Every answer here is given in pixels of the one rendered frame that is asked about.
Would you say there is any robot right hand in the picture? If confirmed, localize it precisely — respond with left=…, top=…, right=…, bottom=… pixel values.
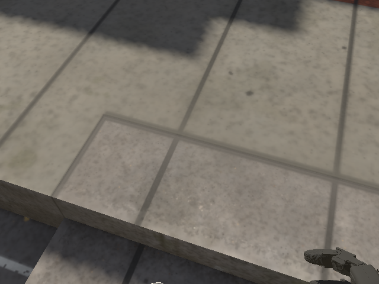
left=304, top=247, right=379, bottom=284

